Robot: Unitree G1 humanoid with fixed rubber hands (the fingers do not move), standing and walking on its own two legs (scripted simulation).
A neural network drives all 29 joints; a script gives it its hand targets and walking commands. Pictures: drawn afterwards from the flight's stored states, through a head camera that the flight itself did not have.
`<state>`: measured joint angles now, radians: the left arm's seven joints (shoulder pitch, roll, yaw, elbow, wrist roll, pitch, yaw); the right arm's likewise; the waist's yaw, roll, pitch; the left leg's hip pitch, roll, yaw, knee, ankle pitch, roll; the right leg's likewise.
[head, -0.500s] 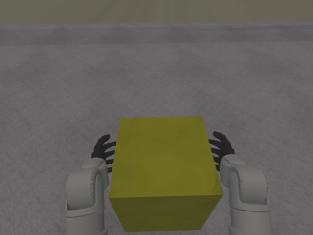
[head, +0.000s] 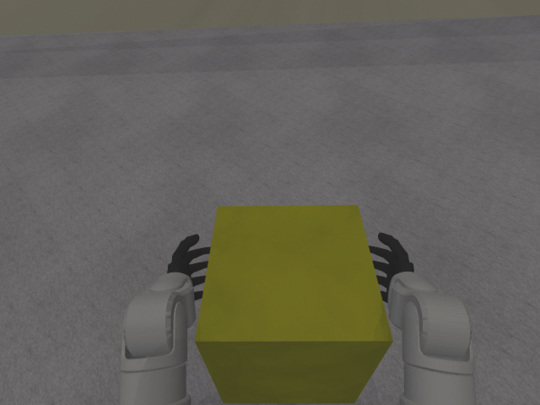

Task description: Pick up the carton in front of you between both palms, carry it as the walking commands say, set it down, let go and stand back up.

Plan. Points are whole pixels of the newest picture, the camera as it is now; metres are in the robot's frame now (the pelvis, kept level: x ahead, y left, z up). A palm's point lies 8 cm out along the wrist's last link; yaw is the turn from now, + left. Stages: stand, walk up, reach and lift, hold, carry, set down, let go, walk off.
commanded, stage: carry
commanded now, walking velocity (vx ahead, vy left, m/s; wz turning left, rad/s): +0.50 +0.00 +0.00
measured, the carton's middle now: (288, 308) +0.27 +0.00 -0.01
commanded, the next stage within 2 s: none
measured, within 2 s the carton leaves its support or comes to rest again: neither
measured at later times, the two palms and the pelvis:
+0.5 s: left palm (200, 140) +0.60 +0.17 +0.07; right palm (345, 139) +0.57 -0.12 +0.08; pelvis +0.32 +0.04 +0.00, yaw -4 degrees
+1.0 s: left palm (228, 77) +0.86 +0.14 +0.08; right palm (342, 76) +0.86 -0.16 +0.07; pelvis +0.59 +0.00 +0.01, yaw +0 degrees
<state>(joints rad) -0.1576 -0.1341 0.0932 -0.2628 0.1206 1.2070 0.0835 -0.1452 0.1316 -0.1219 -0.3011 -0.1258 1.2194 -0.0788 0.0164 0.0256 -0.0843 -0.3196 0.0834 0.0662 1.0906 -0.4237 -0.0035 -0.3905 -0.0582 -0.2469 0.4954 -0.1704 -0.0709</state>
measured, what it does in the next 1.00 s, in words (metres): walks ahead: left foot, then right foot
